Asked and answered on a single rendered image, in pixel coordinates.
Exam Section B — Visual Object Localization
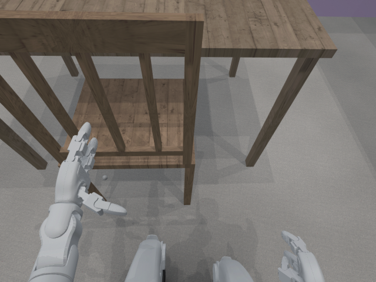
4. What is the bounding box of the table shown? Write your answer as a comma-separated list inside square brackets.
[0, 0, 337, 170]

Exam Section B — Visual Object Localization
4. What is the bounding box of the robot left forearm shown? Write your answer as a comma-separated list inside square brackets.
[28, 202, 83, 282]

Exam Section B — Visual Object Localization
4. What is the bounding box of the right robot hand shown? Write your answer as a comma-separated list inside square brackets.
[278, 230, 325, 282]

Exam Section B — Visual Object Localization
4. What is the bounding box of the robot thigh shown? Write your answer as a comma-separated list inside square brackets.
[125, 239, 166, 282]
[213, 259, 254, 282]

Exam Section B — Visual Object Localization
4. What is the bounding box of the left robot hand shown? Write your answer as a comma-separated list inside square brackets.
[55, 122, 127, 216]

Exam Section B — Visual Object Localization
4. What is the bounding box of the right robot thigh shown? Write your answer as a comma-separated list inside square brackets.
[213, 259, 254, 282]

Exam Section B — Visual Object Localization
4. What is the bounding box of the left robot thigh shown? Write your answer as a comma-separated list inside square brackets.
[125, 239, 166, 282]

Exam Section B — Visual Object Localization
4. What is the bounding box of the chair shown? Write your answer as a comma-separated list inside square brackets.
[0, 10, 204, 205]

